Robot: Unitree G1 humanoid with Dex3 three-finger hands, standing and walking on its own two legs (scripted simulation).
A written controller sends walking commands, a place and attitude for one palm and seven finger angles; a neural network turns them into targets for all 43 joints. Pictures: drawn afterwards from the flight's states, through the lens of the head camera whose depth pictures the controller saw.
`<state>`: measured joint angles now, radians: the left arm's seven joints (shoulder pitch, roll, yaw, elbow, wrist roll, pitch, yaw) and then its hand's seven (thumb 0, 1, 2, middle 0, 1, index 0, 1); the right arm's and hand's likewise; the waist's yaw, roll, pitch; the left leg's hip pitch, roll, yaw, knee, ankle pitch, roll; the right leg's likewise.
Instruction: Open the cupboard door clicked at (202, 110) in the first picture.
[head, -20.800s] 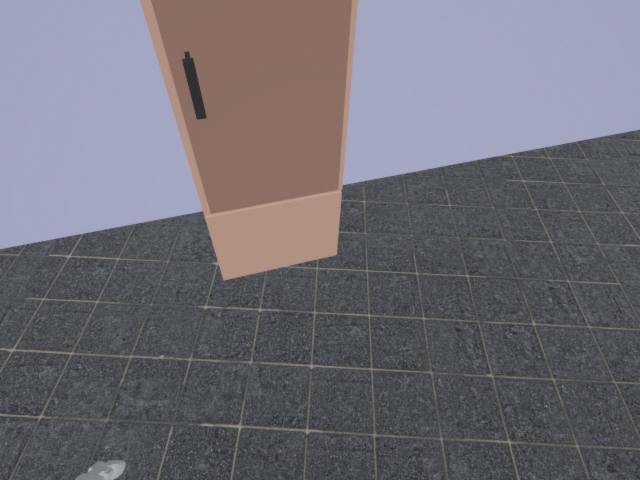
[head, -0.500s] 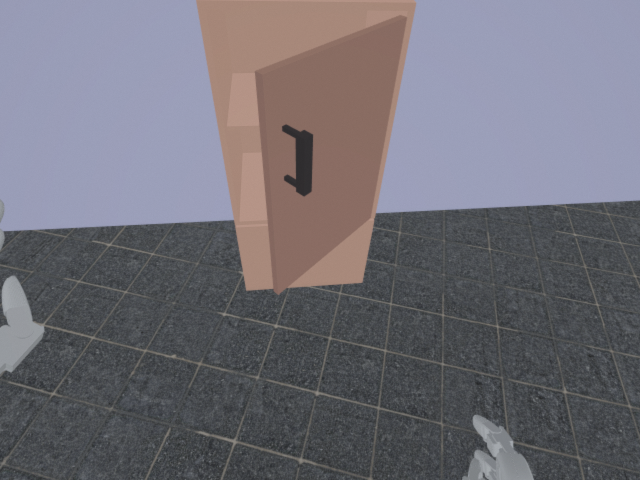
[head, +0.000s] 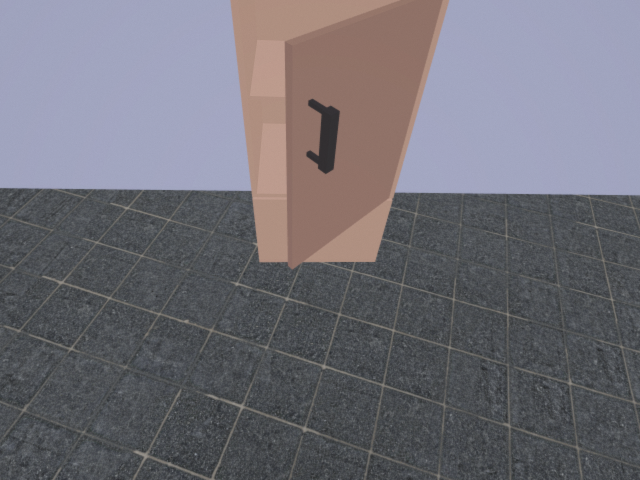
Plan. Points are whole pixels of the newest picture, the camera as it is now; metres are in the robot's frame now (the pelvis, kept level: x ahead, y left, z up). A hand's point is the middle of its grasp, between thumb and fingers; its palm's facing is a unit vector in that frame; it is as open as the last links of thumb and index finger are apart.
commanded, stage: let the arm hang, fingers relaxed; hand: left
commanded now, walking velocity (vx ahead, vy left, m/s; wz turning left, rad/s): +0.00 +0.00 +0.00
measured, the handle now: (320, 136) +0.68 +0.04 +0.04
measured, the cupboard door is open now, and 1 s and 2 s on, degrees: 42 42 42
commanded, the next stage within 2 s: look to check the result in 0.72 s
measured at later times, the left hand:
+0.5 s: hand out of the picture +0.00 +0.18 -0.17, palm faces +0.04 -0.98 -0.19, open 7.4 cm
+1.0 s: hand out of the picture +0.00 +0.18 -0.17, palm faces +0.03 -0.98 -0.21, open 7.4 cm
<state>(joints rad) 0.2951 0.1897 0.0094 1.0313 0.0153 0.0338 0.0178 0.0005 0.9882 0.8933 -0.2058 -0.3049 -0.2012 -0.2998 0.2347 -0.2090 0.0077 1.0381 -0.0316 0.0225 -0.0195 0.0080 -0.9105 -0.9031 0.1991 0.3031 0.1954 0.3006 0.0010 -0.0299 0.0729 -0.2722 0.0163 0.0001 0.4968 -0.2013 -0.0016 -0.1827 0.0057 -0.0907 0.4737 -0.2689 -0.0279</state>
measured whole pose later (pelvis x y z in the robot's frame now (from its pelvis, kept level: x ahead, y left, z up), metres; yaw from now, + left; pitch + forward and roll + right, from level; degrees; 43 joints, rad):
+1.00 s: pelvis +0.01 +0.01 +0.01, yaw +0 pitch -2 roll +0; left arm 0.28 0.15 0.02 1.16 0.01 -0.01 0.03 0.00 0.91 0.89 -0.20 -0.30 -0.19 -0.30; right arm 0.26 -0.15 -0.01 1.15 -0.02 0.00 -0.03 0.00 -0.91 -0.90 0.20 0.30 0.19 0.30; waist 0.00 0.01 0.06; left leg -0.21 0.00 0.01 0.42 -0.18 0.01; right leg -0.13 -0.01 -0.08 0.42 -0.26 -0.01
